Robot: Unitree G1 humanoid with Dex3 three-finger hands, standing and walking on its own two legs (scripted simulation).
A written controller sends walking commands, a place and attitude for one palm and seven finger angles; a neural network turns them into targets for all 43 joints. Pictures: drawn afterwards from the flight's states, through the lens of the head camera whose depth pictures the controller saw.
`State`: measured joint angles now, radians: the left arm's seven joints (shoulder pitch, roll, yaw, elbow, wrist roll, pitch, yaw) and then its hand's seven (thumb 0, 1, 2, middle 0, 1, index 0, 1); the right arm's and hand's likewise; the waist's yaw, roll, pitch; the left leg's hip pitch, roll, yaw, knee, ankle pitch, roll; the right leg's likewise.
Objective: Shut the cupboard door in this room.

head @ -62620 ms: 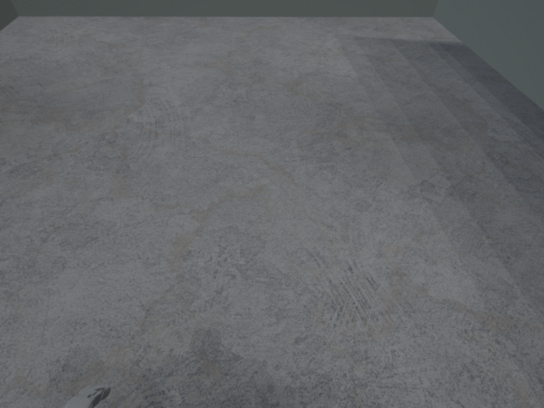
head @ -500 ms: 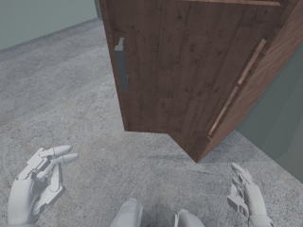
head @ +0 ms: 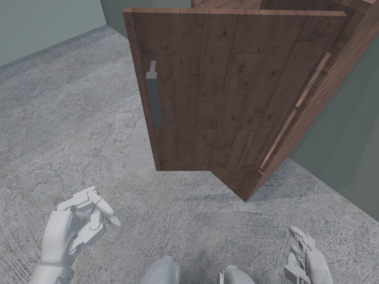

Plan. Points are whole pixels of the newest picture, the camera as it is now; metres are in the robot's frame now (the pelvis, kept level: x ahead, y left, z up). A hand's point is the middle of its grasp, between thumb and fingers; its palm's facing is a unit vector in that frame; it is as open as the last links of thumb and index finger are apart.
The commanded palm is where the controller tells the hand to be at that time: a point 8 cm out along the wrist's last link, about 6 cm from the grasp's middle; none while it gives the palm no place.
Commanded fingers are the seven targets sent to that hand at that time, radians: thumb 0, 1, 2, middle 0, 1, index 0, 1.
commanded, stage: raise the hand and make a fist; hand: left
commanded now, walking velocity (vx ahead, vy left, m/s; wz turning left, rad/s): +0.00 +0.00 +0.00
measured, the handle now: (155, 95) +0.49 +0.13 +0.10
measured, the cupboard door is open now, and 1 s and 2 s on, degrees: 47 47 47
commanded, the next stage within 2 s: bring the fist close to the handle in 0.84 s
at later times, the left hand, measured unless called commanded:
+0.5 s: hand (80, 200) +0.23 +0.20 +0.11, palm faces +0.14 -0.99 -0.04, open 3.1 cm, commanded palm +0.20 +0.24 +0.10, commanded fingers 0.00 0.90 0.90 -1.30 -1.50 -1.30 -1.50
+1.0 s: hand (111, 208) +0.23 +0.16 +0.09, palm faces +0.07 -1.00 -0.03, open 3.1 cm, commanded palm +0.22 +0.22 +0.10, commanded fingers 0.00 0.90 0.90 -1.30 -1.50 -1.30 -1.50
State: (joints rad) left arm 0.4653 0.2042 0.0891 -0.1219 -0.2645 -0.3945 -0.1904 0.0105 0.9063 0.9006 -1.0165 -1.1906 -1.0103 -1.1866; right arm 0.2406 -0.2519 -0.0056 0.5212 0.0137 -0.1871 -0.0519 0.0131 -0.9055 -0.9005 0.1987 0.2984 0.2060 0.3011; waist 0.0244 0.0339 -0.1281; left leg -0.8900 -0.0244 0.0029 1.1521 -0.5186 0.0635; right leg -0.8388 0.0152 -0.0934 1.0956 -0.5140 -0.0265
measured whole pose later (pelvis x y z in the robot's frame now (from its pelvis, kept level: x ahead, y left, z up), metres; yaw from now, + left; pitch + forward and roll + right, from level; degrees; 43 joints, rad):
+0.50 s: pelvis +0.00 +0.00 +0.02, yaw +1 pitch +10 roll -3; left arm 0.36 0.24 0.16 -0.11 -0.27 -0.33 -0.10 0.01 0.90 0.90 -1.30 -1.50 -1.29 -1.49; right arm 0.28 -0.24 0.05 0.50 0.01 -0.17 -0.04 0.01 -0.90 -0.90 0.20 0.30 0.21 0.30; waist 0.01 0.04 -0.13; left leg -0.73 -0.03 -0.01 1.02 -0.47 0.06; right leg -0.67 0.02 -0.10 0.95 -0.46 -0.03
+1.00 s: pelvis +0.01 -0.02 +0.03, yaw +0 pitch +10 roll -1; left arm 0.37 0.21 0.10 -0.05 -0.26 -0.29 -0.15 0.01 0.90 0.90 -1.30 -1.50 -1.30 -1.50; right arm 0.27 -0.25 0.03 0.50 0.02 -0.15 -0.04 0.01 -0.91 -0.90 0.20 0.30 0.21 0.30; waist 0.02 0.04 -0.13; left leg -0.70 -0.02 0.00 0.99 -0.47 0.03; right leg -0.66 0.03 -0.09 0.96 -0.47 -0.05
